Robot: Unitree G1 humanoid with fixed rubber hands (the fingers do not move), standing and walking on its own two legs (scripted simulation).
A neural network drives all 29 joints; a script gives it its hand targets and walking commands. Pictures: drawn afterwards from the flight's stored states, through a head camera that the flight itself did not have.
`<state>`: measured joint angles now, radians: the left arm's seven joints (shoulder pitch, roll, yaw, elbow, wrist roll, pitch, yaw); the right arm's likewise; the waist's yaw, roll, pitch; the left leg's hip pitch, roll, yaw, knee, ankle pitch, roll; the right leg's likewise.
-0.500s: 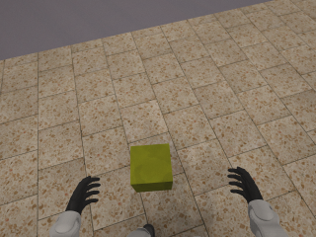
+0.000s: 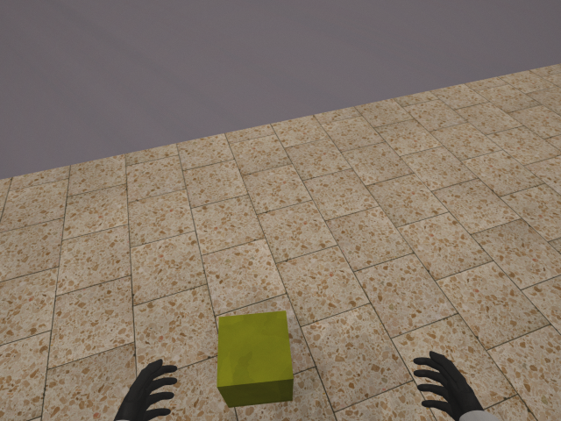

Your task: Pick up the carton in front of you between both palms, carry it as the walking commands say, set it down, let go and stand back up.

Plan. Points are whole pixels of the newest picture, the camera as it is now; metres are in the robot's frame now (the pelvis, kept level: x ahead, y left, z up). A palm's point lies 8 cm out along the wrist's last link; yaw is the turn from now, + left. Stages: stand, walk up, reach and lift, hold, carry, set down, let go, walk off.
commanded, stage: let go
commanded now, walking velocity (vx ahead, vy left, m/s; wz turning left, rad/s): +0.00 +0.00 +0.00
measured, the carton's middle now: (256, 360) +0.42 +0.11 -0.65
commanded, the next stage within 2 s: stand in 0.12 s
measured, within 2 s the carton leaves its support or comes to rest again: neither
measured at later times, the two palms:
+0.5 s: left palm out of the picture +0.15 +0.30 -0.10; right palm out of the picture +0.15 -0.27 -0.08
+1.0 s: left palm out of the picture +0.13 +0.31 -0.10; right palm out of the picture +0.11 -0.28 -0.09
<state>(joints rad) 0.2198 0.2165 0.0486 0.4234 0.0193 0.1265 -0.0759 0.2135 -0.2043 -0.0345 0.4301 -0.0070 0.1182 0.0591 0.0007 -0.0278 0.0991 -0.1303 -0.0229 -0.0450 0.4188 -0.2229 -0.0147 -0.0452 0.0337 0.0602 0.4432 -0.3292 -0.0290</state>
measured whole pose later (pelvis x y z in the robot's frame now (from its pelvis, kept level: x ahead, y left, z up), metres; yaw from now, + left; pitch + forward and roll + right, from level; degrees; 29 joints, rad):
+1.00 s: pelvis +0.01 +0.02 +0.00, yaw -2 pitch -1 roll +0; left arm 0.18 0.36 0.03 0.82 0.03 0.00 0.02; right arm 0.13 -0.34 -0.03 0.92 -0.03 -0.01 -0.02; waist -0.01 -0.03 0.01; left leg -0.18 -0.03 -0.01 0.45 -0.25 0.02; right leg -0.08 0.02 0.09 0.42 -0.32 0.00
